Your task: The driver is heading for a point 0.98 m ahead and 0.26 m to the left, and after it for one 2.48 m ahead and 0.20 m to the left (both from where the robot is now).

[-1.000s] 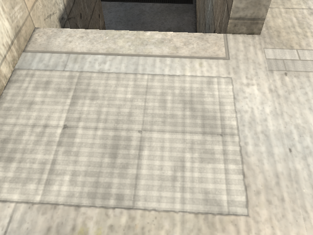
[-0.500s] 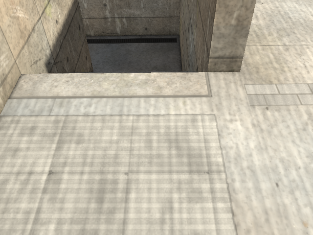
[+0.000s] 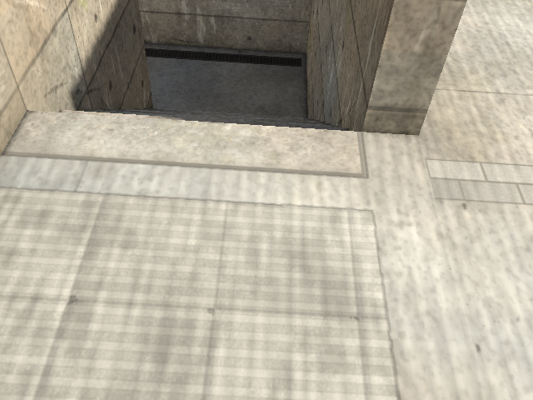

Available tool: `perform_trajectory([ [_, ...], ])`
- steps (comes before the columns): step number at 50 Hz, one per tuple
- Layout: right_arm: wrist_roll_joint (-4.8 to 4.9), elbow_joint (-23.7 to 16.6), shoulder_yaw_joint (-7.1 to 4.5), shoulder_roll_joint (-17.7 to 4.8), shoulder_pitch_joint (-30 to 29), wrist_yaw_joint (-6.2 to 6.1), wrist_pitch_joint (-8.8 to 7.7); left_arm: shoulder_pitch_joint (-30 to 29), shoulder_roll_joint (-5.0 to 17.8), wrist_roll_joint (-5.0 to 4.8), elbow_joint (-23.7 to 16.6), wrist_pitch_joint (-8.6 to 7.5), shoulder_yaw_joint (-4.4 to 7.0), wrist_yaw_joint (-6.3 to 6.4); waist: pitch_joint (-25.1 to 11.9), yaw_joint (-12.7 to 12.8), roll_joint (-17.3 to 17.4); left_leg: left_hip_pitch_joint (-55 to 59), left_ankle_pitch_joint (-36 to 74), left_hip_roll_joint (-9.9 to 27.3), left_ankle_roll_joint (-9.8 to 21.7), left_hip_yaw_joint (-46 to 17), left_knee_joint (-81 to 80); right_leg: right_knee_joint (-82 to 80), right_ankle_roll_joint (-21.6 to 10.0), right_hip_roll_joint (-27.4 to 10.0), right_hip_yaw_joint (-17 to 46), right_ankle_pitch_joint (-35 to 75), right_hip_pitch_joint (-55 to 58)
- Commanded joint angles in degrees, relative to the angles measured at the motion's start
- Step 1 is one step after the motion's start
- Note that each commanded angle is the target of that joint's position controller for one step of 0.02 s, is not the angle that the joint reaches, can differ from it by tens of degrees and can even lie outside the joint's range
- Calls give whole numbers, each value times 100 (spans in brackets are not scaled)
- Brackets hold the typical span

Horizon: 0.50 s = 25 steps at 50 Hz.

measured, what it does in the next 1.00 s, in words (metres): walks ahead: right foot, then left foot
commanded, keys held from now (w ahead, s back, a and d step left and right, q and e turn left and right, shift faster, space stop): w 0.04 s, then no key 0.90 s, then w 0.06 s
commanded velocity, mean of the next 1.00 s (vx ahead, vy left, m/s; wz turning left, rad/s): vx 0.12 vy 0.00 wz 0.00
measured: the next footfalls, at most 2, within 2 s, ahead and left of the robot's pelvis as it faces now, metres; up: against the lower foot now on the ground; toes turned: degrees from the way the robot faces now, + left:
right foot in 0.36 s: +0.29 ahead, -0.06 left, +0.00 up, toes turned -3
left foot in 0.68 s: +0.22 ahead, +0.13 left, +0.00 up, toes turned +2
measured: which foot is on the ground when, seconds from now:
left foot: down 0.00-0.38, up 0.40-0.66, down 0.68-1.00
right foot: up 0.00-0.34, down 0.36-1.00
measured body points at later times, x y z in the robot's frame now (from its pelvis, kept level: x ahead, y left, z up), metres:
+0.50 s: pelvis +0.17 +0.00 +0.00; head +0.19 -0.01 +0.45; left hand +0.22 +0.23 -0.15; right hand +0.14 -0.21 -0.16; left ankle +0.07 +0.10 -0.67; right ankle +0.25 -0.05 -0.73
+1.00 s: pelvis +0.20 +0.03 +0.01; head +0.20 +0.03 +0.46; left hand +0.18 +0.24 -0.15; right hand +0.17 -0.17 -0.15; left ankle +0.18 +0.13 -0.73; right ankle +0.25 -0.05 -0.73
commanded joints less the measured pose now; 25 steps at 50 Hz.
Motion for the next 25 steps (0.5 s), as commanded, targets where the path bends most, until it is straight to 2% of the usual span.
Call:
perform_trajectory([
  [1, -22, 261, -140, -716, 1497, -50, 84, -970, 342, 118, -788, -172, 52, -144, 749, -423, 704, 1783, -2028, 2167, 911, -3553, -2344, 2389, -280, -192, 110, 311, -3450],
  [2, -18, 144, -112, -643, 1126, -28, 40, -970, 229, 59, -765, -201, 28, -186, 765, -236, 447, 1480, -1278, 1919, 791, -2977, -2416, 2268, -251, -333, 162, 807, -3218],
  [3, 6, 81, -57, -528, 937, -45, -11, -907, 195, 53, -716, -194, 38, -200, 745, -82, 335, 1294, -251, 1736, 692, -2478, -2428, 2080, -181, -399, 119, 1046, -2954],
  [4, 21, 107, 7, -384, 902, -70, -58, -771, 171, 73, -656, -144, 40, -197, 671, 27, 371, 1256, 1088, 1555, 605, -1972, -2338, 1936, -75, -394, 22, 1126, -2733],
  [6, 21, 276, 82, -306, 1190, -113, -115, -677, 143, 53, -620, -45, 56, -164, 459, 134, 494, 1438, 3835, 1366, 545, -1238, -1901, 1772, 64, -207, -203, 1168, -2550],
  [7, 21, 340, 114, -300, 1293, -130, -115, -778, 104, 24, -652, -6, 48, -146, 402, 146, 578, 1481, 4584, 1278, 503, -980, -1759, 1592, 107, -125, -287, 1245, -2531],
  [9, 17, 385, 173, -298, 1320, -163, -86, -1229, 14, -33, -798, 37, -4, -117, 417, 100, 749, 1357, 5150, 1099, 403, -643, -1667, 920, 145, 9, -439, 1528, -2379],
  [12, 24, 459, 236, -270, 1338, -211, -42, -1797, -39, -81, -960, 47, -97, -62, 434, -33, 967, 1071, 5312, 900, 295, -363, -1492, -284, 107, 243, -695, 2025, -1675],
  [14, 22, 529, 241, -293, 1390, -233, -24, -1641, 49, -85, -877, 43, -106, -16, 300, -10, 1031, 1111, 5385, 1018, 315, -448, -1197, -536, -2, 296, -646, 2171, -1222],
  [16, 42, 522, 229, -339, 1216, -250, -22, -1209, 202, -64, -702, 2, -61, 42, 192, 189, 946, 1170, 5540, 1120, 321, -583, -682, -866, -180, 363, -553, 2123, -713],
  [17, 71, 519, 214, -382, 1080, -243, -13, -835, 241, -44, -558, -48, -33, 72, 117, 414, 776, 1165, 5332, 1047, 257, -549, -164, -1420, -256, 372, -535, 2497, -277],
  [18, 95, 534, 203, -403, 1140, -224, -20, -456, 409, 8, -439, -127, 16, 96, -85, 549, 542, 919, 4380, 862, 124, -510, 508, -1849, -333, 53, -219, 3645, 406],
  [19, 140, 447, 235, -240, 1418, -241, -13, 52, 815, 96, -358, -187, 98, 98, -686, 504, -89, 209, 1830, 491, -11, -301, 1735, -1396, -630, -1110, 792, 6486, 1533],
  [20, 353, 666, 281, 214, 2263, -241, 145, 37, 760, 14, -392, -149, 57, 93, -1546, 237, -858, -255, -2138, -210, -147, -289, 3227, -1480, -1776, -2348, 2115, 7804, 2017],
  [21, 124, 726, 187, -114, 2000, -251, 284, -317, 586, -184, -487, -75, 23, 54, -1283, 189, -229, -296, -2165, -56, -168, -692, 3479, -1947, -1847, -2172, 2170, 5924, 1213],
  [22, -50, 573, 161, -108, 1421, -219, 334, -850, 442, -191, -588, -23, -22, 74, -474, 114, -164, -522, -1955, 22, -201, -717, 3461, -2396, -1675, -1919, 1949, 4421, 401],
  [23, -109, 507, 162, -31, 1086, -190, 368, -1173, 241, -137, -643, 11, -97, 97, -84, -6, 46, -436, -1611, 166, -234, -788, 3080, -2741, -1410, -1672, 1655, 3573, -190],
  [24, -104, 495, 161, 19, 962, -176, 426, -1308, 149, -92, -649, 30, -140, 141, 124, -128, -1, -183, -1386, 261, -283, -794, 2621, -2931, -1178, -1427, 1304, 3246, -637],
  [25, -88, 568, 197, 152, 1120, -173, 487, -1361, 124, -55, -612, 52, -158, 168, 138, -257, -120, 140, -1265, 249, -328, -690, 2202, -2977, -985, -1180, 961, 3057, -911],
])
